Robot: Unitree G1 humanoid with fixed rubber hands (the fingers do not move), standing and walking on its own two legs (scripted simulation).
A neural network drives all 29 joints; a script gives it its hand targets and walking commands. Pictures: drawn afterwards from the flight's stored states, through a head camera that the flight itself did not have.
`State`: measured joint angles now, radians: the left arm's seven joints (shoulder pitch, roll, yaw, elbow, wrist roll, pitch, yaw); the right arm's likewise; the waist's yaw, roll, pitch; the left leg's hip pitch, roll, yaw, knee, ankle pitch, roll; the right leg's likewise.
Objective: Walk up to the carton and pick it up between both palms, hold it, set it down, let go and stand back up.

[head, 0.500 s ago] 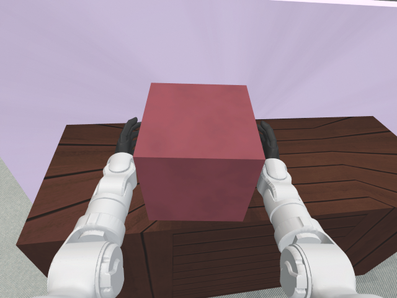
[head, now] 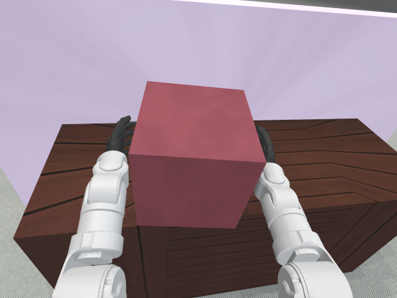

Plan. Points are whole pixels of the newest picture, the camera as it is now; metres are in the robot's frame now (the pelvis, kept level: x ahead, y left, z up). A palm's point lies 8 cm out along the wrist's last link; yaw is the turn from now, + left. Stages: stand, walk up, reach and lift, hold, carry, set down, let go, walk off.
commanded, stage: reach and lift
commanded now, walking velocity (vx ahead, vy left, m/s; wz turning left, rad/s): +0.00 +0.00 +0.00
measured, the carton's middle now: (191, 155) +0.40 -0.01 +0.11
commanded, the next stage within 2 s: hold in 1.12 s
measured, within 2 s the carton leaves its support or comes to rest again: neither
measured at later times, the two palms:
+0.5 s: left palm (114, 145) +0.38 +0.15 +0.16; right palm (264, 156) +0.36 -0.16 +0.15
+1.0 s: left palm (115, 140) +0.38 +0.15 +0.17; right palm (267, 152) +0.36 -0.16 +0.16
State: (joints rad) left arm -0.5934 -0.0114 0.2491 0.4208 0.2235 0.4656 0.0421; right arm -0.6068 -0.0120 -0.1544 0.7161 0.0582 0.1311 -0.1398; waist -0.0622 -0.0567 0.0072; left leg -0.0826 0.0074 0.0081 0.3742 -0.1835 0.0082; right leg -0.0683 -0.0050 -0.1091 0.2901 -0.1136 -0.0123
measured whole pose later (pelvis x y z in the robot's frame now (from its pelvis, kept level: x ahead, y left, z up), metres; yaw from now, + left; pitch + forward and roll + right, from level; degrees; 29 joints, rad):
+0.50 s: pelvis +0.00 +0.00 +0.00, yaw +1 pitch -7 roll -1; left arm -0.61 -0.01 0.28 0.30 0.27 0.58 0.00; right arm -0.63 0.00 -0.14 0.64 0.07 0.22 -0.15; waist -0.08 -0.05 0.03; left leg -0.05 0.00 0.00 0.35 -0.17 0.01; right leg -0.04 -0.01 -0.12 0.28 -0.12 -0.01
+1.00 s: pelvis +0.01 +0.00 +0.00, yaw +0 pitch -8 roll -1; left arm -0.57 -0.03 0.26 0.17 0.27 0.65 0.00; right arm -0.60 -0.03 -0.09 0.52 0.13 0.28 -0.16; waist -0.09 -0.05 0.05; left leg -0.02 0.00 0.01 0.36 -0.20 0.01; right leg -0.02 -0.01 -0.11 0.28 -0.13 -0.01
